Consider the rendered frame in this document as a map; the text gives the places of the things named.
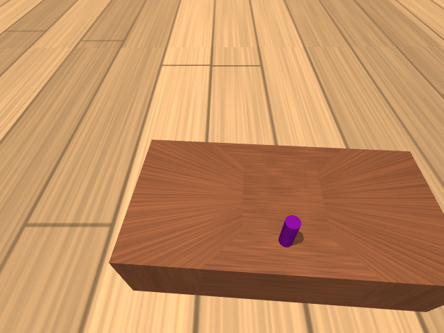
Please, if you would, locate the can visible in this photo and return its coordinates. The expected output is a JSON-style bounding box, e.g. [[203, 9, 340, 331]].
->
[[279, 215, 301, 248]]

